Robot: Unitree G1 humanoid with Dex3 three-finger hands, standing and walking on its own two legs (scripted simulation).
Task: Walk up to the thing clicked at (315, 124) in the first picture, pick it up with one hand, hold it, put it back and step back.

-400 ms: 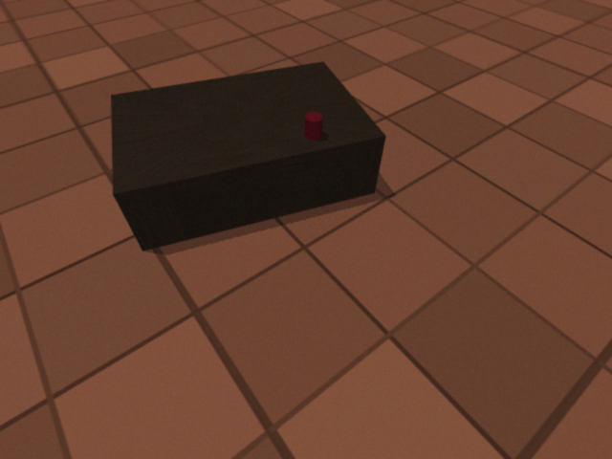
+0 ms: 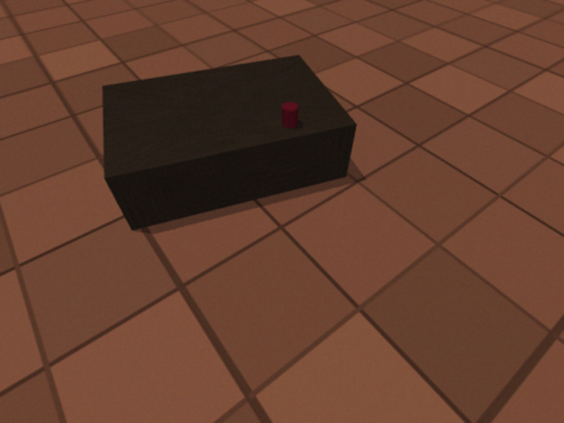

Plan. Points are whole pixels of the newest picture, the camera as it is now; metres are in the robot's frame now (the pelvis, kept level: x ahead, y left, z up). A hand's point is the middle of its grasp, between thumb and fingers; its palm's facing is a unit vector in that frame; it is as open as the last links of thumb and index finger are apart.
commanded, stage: stand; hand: right
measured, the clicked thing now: (289, 115) +1.38 -0.04 -0.41
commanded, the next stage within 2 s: walk up in 0.72 s
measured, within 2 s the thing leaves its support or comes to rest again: neither
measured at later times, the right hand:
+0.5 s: hand out of the picture +0.09 -0.25 -0.16, palm faces -0.03 +0.94 -0.33, open 7.4 cm
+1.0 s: hand (449, 414) +0.17 -0.25 -0.14, palm faces -0.16 +0.90 -0.40, open 7.4 cm
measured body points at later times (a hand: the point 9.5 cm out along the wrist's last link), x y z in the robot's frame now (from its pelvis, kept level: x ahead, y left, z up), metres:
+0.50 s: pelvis +0.01 +0.00 +0.00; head +0.02 -0.01 +0.45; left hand +0.09 +0.30 -0.13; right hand +0.09 -0.30 -0.14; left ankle +0.01 +0.12 -0.75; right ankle +0.00 -0.12 -0.75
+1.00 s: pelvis +0.06 +0.03 -0.01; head +0.07 +0.05 +0.44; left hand +0.05 +0.37 -0.14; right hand +0.17 -0.30 -0.11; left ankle +0.13 +0.18 -0.73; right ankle +0.00 -0.12 -0.75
